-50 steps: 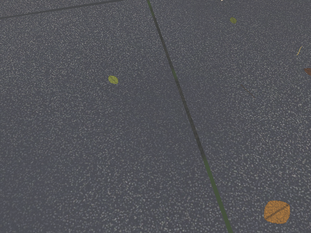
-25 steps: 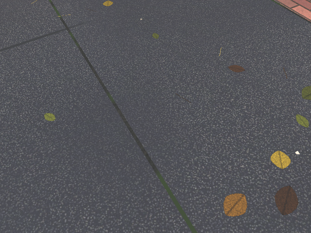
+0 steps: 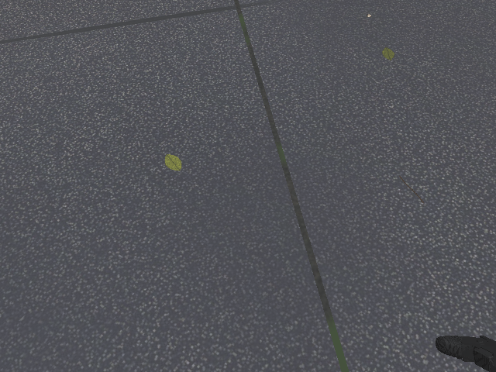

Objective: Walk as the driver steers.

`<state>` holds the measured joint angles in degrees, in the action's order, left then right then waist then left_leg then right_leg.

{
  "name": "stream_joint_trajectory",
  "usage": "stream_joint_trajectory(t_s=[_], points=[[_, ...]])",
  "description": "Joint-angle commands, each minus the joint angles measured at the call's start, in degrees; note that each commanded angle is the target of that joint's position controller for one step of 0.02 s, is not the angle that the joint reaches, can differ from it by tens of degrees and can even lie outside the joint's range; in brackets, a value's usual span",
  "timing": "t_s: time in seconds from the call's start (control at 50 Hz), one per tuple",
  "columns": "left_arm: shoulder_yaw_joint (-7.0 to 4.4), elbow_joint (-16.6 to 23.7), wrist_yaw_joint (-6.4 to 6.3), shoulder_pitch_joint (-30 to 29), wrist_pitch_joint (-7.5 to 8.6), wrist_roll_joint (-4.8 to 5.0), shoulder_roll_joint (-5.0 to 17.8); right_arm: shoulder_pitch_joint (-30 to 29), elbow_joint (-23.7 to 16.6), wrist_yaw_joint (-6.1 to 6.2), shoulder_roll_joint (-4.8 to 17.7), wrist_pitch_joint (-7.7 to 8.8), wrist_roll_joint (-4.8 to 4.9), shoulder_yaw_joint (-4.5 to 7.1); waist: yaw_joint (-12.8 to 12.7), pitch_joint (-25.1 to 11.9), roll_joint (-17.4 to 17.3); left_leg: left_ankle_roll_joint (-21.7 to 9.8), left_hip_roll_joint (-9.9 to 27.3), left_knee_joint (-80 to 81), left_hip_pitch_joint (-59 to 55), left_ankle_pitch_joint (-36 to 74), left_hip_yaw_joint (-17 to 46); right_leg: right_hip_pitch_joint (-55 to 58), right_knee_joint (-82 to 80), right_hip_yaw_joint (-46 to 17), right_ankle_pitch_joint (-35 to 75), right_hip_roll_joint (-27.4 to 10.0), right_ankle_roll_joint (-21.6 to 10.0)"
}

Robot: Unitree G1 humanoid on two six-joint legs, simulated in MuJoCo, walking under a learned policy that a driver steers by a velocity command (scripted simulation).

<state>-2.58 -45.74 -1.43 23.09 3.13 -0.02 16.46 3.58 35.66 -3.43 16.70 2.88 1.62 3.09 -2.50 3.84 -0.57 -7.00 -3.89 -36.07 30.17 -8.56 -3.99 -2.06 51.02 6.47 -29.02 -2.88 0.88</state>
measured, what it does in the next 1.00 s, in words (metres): walks ahead: right foot, then left foot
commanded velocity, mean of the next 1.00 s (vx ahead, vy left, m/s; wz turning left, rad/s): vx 0.49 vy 0.00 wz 0.27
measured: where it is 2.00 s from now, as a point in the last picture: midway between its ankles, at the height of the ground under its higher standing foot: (249, 173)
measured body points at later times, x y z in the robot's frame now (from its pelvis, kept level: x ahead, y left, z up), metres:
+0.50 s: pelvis +0.30 -0.04 +0.01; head +0.32 -0.04 +0.46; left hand +0.41 +0.26 -0.06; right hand +0.44 -0.29 -0.10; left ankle +0.13 +0.06 -0.63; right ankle +0.40 -0.12 -0.71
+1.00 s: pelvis +0.53 +0.08 +0.02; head +0.55 +0.10 +0.47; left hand +0.48 +0.36 -0.11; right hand +0.79 -0.11 -0.05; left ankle +0.56 +0.19 -0.71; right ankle +0.46 -0.09 -0.63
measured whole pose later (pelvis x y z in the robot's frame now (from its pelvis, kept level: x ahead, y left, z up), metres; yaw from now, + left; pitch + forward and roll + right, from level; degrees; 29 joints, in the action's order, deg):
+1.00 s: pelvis +0.53 +0.08 +0.02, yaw +14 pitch +2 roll +0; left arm -2.7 -46.1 -0.1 22.4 3.5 1.9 17.6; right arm 6.1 37.6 -1.1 14.8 4.8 -0.1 2.0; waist -2.7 1.1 1.7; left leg -1.9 0.0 -30.3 21.4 -10.9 -2.3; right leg -19.8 61.9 -3.2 -24.8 -0.8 -0.1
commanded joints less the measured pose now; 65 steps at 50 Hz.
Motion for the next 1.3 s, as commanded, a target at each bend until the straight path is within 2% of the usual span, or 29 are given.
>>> stream_joint_trajectory(t_s=[0.02,0.04,0.06,0.1,0.12,0.18,0.24,0.3,0.36,0.4,0.42,0.44,0.46,0.48,0.5,0.54,0.58,0.68,0.82,0.88,0.9,0.92,0.94,0.96,1.0,1.04,1.14,1.22,1.3], points=[[-0.98,10.7,1.43,-7.6,5.2,2.64,8.7,19.6,0.2,1.67,10.8,0.64,-0.74,3.87,11.2,-20.6,-4.1,-15.7,21.4,18.6,-52.4,-9.9,44.2,-44.2,33.2,-14.3,1.5,2.2,-1.2],[-0.5,11.8,1.27,-9.1,5.81,2.38,8.1,15.8,0.1,1.73,9.5,0.91,-0.31,3.42,8.0,-13.4,0.4,-13.5,19.0,19.4,-42.4,-6.1,37.3,-43.4,27.5,-13.6,6.5,-0.4,-1.9],[-0.63,11.4,0.91,-9.4,5.87,0.89,7.8,11.9,-0.7,1.77,8.1,1.05,-0.35,2.95,5.1,-9.0,2.8,-12.1,16.5,20.4,-33.6,-0.5,32.4,-40.6,22.7,-12.8,8.3,-2.1,-1.4],[-1.11,10.8,1.02,-6.6,4.44,-0.29,8.3,8.0,-2.0,2.19,6.8,1.2,-1.44,2.43,1.3,-6.0,0.1,-12.1,13.5,23.3,-23.0,5.6,27.4,-34.8,18.7,-12.7,10.6,-3.7,0.0],[-1.02,10.6,1.01,-5.8,3.73,-0.66,7.7,7.5,-1.7,2.4,6.9,1.34,-1.18,2.51,0.5,-5.2,-0.6,-12.3,13.0,24.2,-19.8,7.9,25.8,-34.0,16.4,-11.9,11.0,-4.1,1.1],[-0.06,11.9,0.74,-9.3,2.66,-1.58,5.4,8.3,-0.4,3.12,8.6,1.56,-0.84,2.85,0.8,-2.6,-1.0,-10.9,10.1,24.8,-10.9,11.8,19.7,-31.9,5.8,-9.1,16.9,-3.5,3.8],[0.9,13.6,1.01,-17.5,3.06,-1.22,3.2,10.7,0.8,3.72,9.5,0.95,-0.23,3.12,4.5,-2.5,-2.5,-7.2,6.4,22.5,-8.3,5.9,16.5,-26.9,-9.9,-8.0,30.3,-0.4,4.2],[0.33,14.8,1.66,-22.1,3.72,0.25,4.8,14.6,2.1,3.93,10.3,0.29,0.3,3.34,6.7,-3.8,-3.8,-5.9,8.2,19.4,-12.7,1.0,20.9,-24.4,-17.7,-9.4,33.3,1.9,4.0],[-1.18,14.8,2.11,-20.4,4.2,0.69,7.5,14.9,2.3,4.13,9.5,-0.26,0.18,3.2,4.9,-4.9,-6.0,-3.9,10.8,13.3,-18.9,-1.0,26.9,-22.3,-21.2,-11.3,27.1,1.9,1.7],[-2.51,12.8,2.0,-12.3,4.66,0.29,8.9,14.8,2.4,3.96,6.9,-0.39,-0.5,2.37,0.7,-8.0,-6.6,-1.4,8.8,5.4,-19.0,3.9,25.4,-11.6,-24.0,-9.5,25.3,1.6,-1.6],[-3.26,12.4,1.66,-4.9,4.92,-0.9,11.4,15.6,1.7,3.6,3.0,-0.17,-1.23,0.94,-2.4,-15.1,-1.9,0.8,5.6,-8.9,-14.8,0.0,21.5,0.7,-23.6,-16.8,22.1,-6.3,-5.4],[-4.61,10.2,1.84,0.6,4.31,-2.01,16.7,24.2,0.9,3.54,-1.1,0.56,0.0,-0.34,0.6,-22.0,16.4,5.4,-3.1,-29.5,4.3,-20.5,13.5,19.0,-29.3,-43.9,10.9,-19.0,-15.5],[-4.19,9.2,2.51,2.5,3.99,-0.33,12.8,24.6,1.9,3.71,4.0,0.79,1.1,0.28,-0.8,-20.8,16.9,6.2,-0.3,-38.8,14.0,-23.9,14.7,19.8,-34.2,-56.6,-4.7,-21.6,-17.4],[-3.08,9.9,2.32,-0.5,3.73,0.01,8.8,18.1,1.4,3.81,7.8,0.62,1.16,1.3,-2.5,-13.0,9.9,6.3,2.0,-41.9,16.5,-18.6,15.0,14.1,-35.2,-48.4,-5.3,-18.8,-15.0],[-2.51,10.1,2.17,-3.3,3.31,-0.42,7.4,12.9,0.1,3.94,8.1,0.53,0.15,1.29,-2.1,-8.8,5.4,6.2,4.0,-40.8,15.5,-14.5,12.7,7.6,-34.8,-39.4,1.9,-15.9,-13.2],[-1.66,9.5,2.01,-6.1,3.15,-0.98,5.4,9.5,-1.2,3.59,6.2,0.83,-0.96,1.24,0.2,-4.2,5.3,5.9,7.0,-34.3,11.9,-10.0,11.8,-1.6,-36.7,-29.2,14.9,-11.4,-12.4],[-1.48,8.4,2.03,-6.2,3.43,-0.45,4.7,11.0,-0.5,3.17,4.1,0.56,-0.78,0.7,1.7,-4.3,7.2,6.2,7.9,-29.3,8.6,-9.1,9.7,-4.3,-38.8,-24.7,20.5,-9.6,-12.8],[-2.46,5.9,1.8,-4.8,2.98,0.57,8.5,4.1,-1.5,2.49,0.9,1.0,-1.36,-1.04,0.2,-3.0,5.5,7.2,8.8,-10.4,6.1,-0.3,6.6,-6.2,-41.9,-17.0,27.3,-9.2,-13.6],[-2.86,2.2,1.77,0.0,1.35,1.84,10.6,-5.1,-3.8,1.22,3.0,2.29,-0.46,-0.47,-1.7,-0.8,5.5,5.9,6.0,5.2,-1.2,5.2,5.6,-3.2,-39.2,-16.6,27.9,-11.0,-11.3],[-2.69,2.0,1.4,-1.0,0.61,1.72,10.5,5.2,-0.9,1.7,6.7,2.8,-0.9,1.71,4.8,-6.3,4.5,3.3,4.0,10.4,-18.8,3.9,4.0,-5.2,-27.6,-14.8,38.2,-8.0,-8.3],[-1.55,2.9,1.44,-1.9,0.85,0.91,7.6,14.2,0.7,2.41,9.9,2.72,-1.71,2.97,9.2,-13.1,2.1,0.6,10.3,9.0,-33.0,3.9,9.6,-12.6,-14.2,-12.2,33.1,-4.7,-6.1],[0.22,4.9,1.26,2.1,1.57,0.33,1.5,20.0,1.2,3.01,15.1,2.0,-2.94,4.11,8.8,-20.6,-11.3,-5.8,25.1,11.1,-51.5,-2.1,30.8,-32.7,6.9,-6.8,8.8,3.3,-1.7],[-0.31,4.7,1.07,3.2,2.17,1.77,4.4,21.3,1.8,2.86,12.2,1.74,-2.37,3.41,9.3,-22.6,-14.6,-9.4,28.3,17.1,-50.1,-11.6,43.7,-40.2,17.7,-12.6,-4.3,3.9,-1.1],[-1.58,5.1,1.16,-0.1,2.11,2.84,8.3,18.5,2.2,2.8,8.7,1.75,-1.58,2.35,8.8,-14.9,-10.2,-7.7,26.4,18.4,-44.3,-14.3,36.9,-43.9,21.4,-13.9,-0.4,0.9,-1.2],[-1.79,6.0,1.16,-4.8,1.51,1.9,7.5,12.1,2.3,2.55,4.8,2.05,-1.73,1.19,6.0,-7.2,-6.2,-5.2,21.6,21.7,-32.5,-8.6,24.9,-42.2,18.7,-12.2,7.8,-2.6,-1.2],[-1.93,5.6,1.36,-3.8,0.11,1.66,5.8,8.6,2.8,2.42,3.2,2.9,-2.35,0.99,3.0,-4.6,-6.8,-4.3,19.2,25.3,-25.0,-0.9,17.4,-37.1,16.0,-12.8,12.3,-4.4,-0.8],[-1.53,7.6,1.63,-7.4,-1.16,1.21,3.2,8.6,5.6,3.13,5.5,4.05,-2.45,2.19,2.2,-2.0,-2.7,-4.7,18.8,28.3,-23.3,11.8,6.0,-39.0,7.7,-13.2,22.2,-4.5,0.7],[-0.68,10.1,3.16,-15.0,-0.67,1.17,1.8,10.4,7.2,3.76,7.8,3.4,-1.99,2.67,5.0,0.0,-1.6,-3.1,17.8,28.8,-24.6,12.6,-0.8,-36.6,-5.7,-9.1,31.7,-3.7,-0.3],[-0.52,13.6,4.53,-21.3,-0.75,1.35,2.0,14.0,9.3,3.87,9.8,1.99,-0.9,3.36,7.0,2.0,-1.2,-1.9,20.1,26.7,-32.0,14.6,-3.5,-38.3,-12.7,-6.4,28.9,-3.1,-2.7]])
